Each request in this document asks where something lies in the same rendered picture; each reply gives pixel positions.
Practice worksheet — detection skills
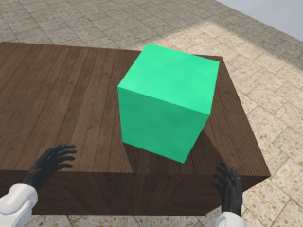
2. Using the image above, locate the carton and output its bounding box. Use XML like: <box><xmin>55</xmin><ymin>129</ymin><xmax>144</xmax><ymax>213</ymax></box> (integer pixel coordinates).
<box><xmin>117</xmin><ymin>43</ymin><xmax>220</xmax><ymax>163</ymax></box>

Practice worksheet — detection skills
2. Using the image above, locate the robot right hand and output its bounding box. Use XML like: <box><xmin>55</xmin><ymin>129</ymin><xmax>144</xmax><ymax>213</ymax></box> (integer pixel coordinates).
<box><xmin>210</xmin><ymin>163</ymin><xmax>243</xmax><ymax>217</ymax></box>

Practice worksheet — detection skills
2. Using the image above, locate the left robot forearm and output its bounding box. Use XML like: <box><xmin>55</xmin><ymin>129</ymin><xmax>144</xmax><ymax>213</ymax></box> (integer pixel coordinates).
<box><xmin>0</xmin><ymin>183</ymin><xmax>38</xmax><ymax>227</ymax></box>

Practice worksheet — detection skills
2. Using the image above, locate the pedestal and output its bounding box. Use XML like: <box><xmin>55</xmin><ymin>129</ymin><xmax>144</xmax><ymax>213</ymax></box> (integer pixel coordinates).
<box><xmin>0</xmin><ymin>41</ymin><xmax>272</xmax><ymax>216</ymax></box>

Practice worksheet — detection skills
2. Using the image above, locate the robot left hand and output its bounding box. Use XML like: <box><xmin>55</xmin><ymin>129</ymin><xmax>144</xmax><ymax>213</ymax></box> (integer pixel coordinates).
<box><xmin>21</xmin><ymin>143</ymin><xmax>77</xmax><ymax>192</ymax></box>

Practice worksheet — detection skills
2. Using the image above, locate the right robot forearm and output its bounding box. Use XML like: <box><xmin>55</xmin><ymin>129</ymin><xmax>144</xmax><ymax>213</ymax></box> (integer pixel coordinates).
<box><xmin>215</xmin><ymin>211</ymin><xmax>246</xmax><ymax>227</ymax></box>

